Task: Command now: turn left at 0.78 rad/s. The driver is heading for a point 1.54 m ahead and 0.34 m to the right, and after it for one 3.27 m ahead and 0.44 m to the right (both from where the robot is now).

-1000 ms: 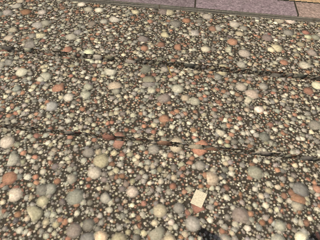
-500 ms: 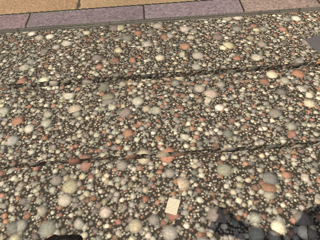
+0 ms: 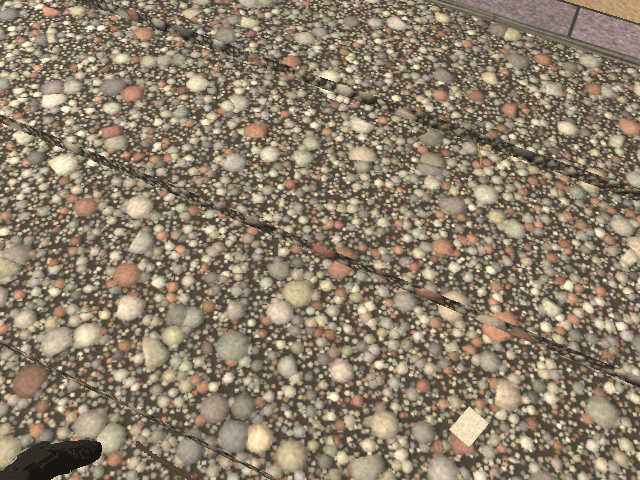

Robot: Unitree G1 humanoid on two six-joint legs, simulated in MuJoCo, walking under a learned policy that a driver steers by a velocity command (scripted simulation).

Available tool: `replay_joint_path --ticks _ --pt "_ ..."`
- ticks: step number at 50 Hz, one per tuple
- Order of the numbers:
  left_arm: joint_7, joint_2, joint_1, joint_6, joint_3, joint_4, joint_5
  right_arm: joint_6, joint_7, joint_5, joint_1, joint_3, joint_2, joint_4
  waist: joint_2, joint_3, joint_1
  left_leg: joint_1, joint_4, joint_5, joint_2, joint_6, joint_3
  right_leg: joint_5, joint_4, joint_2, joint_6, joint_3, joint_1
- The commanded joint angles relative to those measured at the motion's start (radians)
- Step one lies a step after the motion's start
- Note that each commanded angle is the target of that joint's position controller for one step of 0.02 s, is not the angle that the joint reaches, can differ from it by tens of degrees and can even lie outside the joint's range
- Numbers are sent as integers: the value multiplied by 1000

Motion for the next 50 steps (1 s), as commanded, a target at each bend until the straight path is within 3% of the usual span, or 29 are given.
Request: replay_joint_path --ticks 1,7,8,10,11,12,13,15,17,21,23,24,25,26,27,28,29,31,33,36,38,42,43,44,46,47,48,49,50 --pt "-2 59 5 -10 8 -39 -5 -6 -13 -4 -48 -49 -173 -89 139 -181 7 189 -64 314 214 141 -246 56 -118 15 13 1 -12" --pt "-19 78 16 -18 7 -37 -11 1 7 -27 -67 -18 -130 -89 188 -177 -24 150 7 396 233 142 -296 1 -240 -15 -12 -29 122" --pt "-24 76 30 -22 3 -32 -12 0 8 -30 -72 -4 -102 -86 189 -184 -25 151 21 424 238 140 -290 7 -279 -32 -21 -38 163" --pt "-41 17 65 -34 -20 -17 -3 -10 12 -34 -88 38 -9 -64 163 -180 14 93 19 323 199 87 -236 222 -543 -57 -50 -48 360" --pt "-44 26 43 -36 -24 -23 9 -22 17 -51 -31 43 7 -39 124 -172 -15 76 19 182 145 43 -196 390 -585 -77 -75 22 433" --pt "-41 114 9 -35 -10 -50 12 -33 19 -78 39 34 -22 -28 -15 -146 -85 61 89 -19 57 -5 -113 614 -562 -167 -127 142 428" --pt "-41 125 -30 -32 -9 -43 9 -38 17 -80 63 25 -43 -30 -129 -127 -129 102 74 -105 24 -54 -49 535 -562 -206 -226 205 332" --pt "-45 137 -3 -28 6 -54 -18 -36 3 -59 -37 3 -104 -38 -137 -98 -51 96 113 -88 8 -70 4 388 -589 -175 -238 257 300" --pt "-39 168 46 -28 20 -53 -31 -28 -4 -44 -50 0 -76 -53 -156 -111 -34 53 149 -97 -5 -67 26 407 -567 -183 -257 327 335" --pt "-15 147 69 -4 29 -76 -38 -40 6 -30 -14 -2 -11 -45 -171 -167 -27 10 144 -178 -23 -69 35 509 -519 -191 -287 414 396" --pt "-9 127 10 17 30 -110 -48 -47 13 -28 44 -14 -20 -22 -112 -186 -51 132 7 -27 39 -48 6 438 -440 -125 -227 355 296" --pt "-8 98 13 24 24 -133 -56 -44 13 -37 22 -32 -83 -15 78 -154 -11 200 -47 179 153 14 -110 256 -336 -21 -155 211 148" --pt "-12 96 57 22 21 -127 -46 -44 14 -54 8 -42 -108 -22 243 -129 -1 289 -98 466 333 126 -283 -77 -189 76 -85 75 -23" --pt "-18 137 97 20 40 -108 -30 -48 8 -62 -18 -30 -71 -41 210 -145 9 310 -85 657 464 216 -334 -300 65 34 -42 44 -83" --pt "-23 158 116 25 52 -92 -34 -48 1 -55 -37 -20 -46 -55 106 -147 22 292 -73 683 463 221 -271 -285 194 -7 -22 34 -90" --pt "-25 141 119 37 50 -86 -43 -48 -6 -44 -74 -17 -38 -56 61 -117 38 275 -62 649 411 188 -178 -223 237 -37 -2 20 -104" --pt "-29 105 101 44 37 -91 -45 -50 -13 -31 -82 -20 -48 -49 64 -86 30 287 -68 621 363 155 -100 -145 213 -64 11 0 -144" --pt "-41 60 37 46 16 -121 -50 -42 -26 -36 -32 -29 -78 -29 110 -69 -17 318 -82 641 314 140 1 -59 152 -75 30 -61 -169" --pt "-56 49 -31 46 1 -156 -55 -42 -25 -36 78 -37 -99 -1 114 -115 -85 390 -172 269 346 154 -5 -18 91 -102 26 -87 -187" --pt "-73 66 -85 37 -4 -196 -53 -70 -8 -23 109 -44 -133 14 119 -69 -110 424 -287 -171 395 143 -33 -5 32 -135 -7 -91 -240" --pt "-77 67 -108 26 -7 -208 -52 -85 1 -24 124 -47 -144 26 110 -31 -116 450 -320 -222 413 125 -4 4 10 -147 -28 -98 -274" --pt "-89 27 -155 9 -31 -229 -56 -99 17 -29 169 -50 -151 68 103 33 -130 485 -327 -154 416 91 128 4 -37 -166 -67 -119 -298" --pt "-119 40 -206 49 -32 -235 76 -103 36 -88 233 -23 -101 103 121 29 -148 450 -319 -142 397 56 218 -29 -78 -124 -94 -192 -225" --pt "-132 30 -224 57 -33 -243 77 -102 40 -81 248 -17 -89 116 159 50 -153 398 -308 -97 381 44 247 -61 -112 -108 -117 -216 -165" --pt "-139 18 -149 50 -39 -220 55 -96 34 -71 218 -13 -114 127 181 38 -87 297 -237 209 367 21 319 -100 -208 -38 -167 -257 43" --pt "-127 26 -48 38 -32 -180 51 -95 33 -62 220 -11 -129 139 166 -13 -33 246 -127 532 371 25 343 -101 -250 26 -190 -270 217" --pt "-104 33 165 24 -19 -105 46 -91 32 -46 194 -8 -155 149 114 -103 96 164 104 784 343 33 400 -39 -362 91 -216 -286 486" --pt "-81 107 369 17 14 -40 59 -96 37 -35 169 5 -141 127 -11 -232 206 -109 415 655 289 10 396 -34 -386 49 -239 -187 887" --pt "-59 241 488 10 41 -36 52 -101 63 -27 130 53 19 38 -349 -420 222 -533 850 -434 144 -45 279 -325 -515 -371 -317 338 1261"
Velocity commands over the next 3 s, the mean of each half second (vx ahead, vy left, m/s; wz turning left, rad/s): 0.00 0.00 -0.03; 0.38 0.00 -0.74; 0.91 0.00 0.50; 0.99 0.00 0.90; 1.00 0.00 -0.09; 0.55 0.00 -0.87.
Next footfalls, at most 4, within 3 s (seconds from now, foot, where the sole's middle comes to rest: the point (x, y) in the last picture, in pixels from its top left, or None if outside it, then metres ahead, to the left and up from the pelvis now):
0.22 right None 0.11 -0.15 -0.78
0.96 right None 0.15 -0.29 -0.76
1.42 left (467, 425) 0.51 -0.32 -0.74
1.80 right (541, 260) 0.90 -0.54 -0.70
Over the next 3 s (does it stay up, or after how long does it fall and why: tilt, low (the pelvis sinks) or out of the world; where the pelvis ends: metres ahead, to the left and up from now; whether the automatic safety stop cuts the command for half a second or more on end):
stays up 1.62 -0.17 0.10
